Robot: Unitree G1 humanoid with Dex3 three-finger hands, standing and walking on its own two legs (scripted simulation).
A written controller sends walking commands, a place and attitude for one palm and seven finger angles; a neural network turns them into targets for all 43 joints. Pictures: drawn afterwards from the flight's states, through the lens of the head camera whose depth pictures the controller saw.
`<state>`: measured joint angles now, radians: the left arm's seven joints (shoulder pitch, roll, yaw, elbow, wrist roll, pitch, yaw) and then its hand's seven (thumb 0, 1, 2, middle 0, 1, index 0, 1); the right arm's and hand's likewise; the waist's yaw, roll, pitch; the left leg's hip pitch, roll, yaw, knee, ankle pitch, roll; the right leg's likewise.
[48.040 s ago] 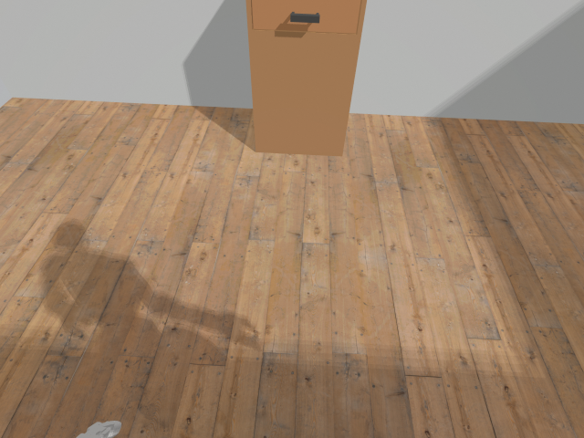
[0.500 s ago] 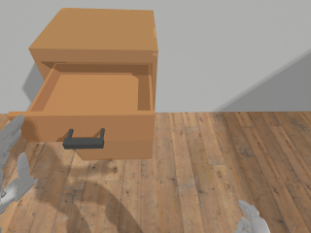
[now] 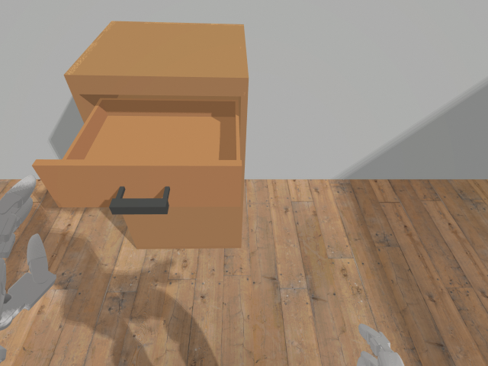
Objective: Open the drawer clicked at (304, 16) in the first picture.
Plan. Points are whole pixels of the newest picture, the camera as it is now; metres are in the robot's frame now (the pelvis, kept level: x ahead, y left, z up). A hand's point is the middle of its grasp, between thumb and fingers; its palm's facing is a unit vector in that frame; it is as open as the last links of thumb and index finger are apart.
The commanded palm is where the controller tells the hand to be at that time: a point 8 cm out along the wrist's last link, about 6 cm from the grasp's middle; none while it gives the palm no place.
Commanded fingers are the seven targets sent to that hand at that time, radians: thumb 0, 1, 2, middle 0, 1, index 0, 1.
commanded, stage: stop stepping back and stand still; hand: left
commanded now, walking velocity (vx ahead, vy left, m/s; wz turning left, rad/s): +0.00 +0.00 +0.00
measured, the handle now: (142, 198) +0.47 +0.24 -0.03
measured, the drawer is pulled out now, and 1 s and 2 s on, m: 0.30 0.30 0.30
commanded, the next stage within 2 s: let the arm hang, fingers relaxed in 1.12 s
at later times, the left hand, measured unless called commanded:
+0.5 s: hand (62, 276) +0.19 +0.22 +0.16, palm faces +0.29 -0.84 -0.45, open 7.4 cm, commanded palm +0.13 +0.26 +0.18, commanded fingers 0.00 0.90 0.90 -0.20 -0.30 -0.20 -0.30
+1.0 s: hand (30, 283) +0.18 +0.25 +0.16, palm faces +0.30 -0.85 -0.43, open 7.4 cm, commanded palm +0.12 +0.29 +0.18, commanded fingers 0.00 0.90 0.90 -0.20 -0.30 -0.20 -0.30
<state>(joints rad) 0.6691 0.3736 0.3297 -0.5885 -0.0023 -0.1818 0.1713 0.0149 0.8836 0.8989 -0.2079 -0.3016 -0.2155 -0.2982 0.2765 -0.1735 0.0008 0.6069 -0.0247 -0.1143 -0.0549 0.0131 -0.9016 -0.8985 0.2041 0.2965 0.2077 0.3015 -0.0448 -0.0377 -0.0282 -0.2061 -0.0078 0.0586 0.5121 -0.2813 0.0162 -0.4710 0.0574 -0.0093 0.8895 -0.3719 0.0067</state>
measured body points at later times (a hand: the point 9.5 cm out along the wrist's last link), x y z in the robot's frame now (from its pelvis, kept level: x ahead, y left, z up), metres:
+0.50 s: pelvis -0.01 -0.01 +0.01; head +0.01 +0.00 +0.46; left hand +0.17 +0.26 +0.19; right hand +0.15 -0.27 -0.06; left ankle -0.01 +0.11 -0.73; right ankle -0.01 -0.08 -0.73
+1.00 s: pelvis -0.02 +0.02 +0.01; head +0.00 +0.03 +0.46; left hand +0.16 +0.29 +0.18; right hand +0.14 -0.21 -0.07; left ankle -0.01 +0.11 -0.73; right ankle -0.01 -0.08 -0.73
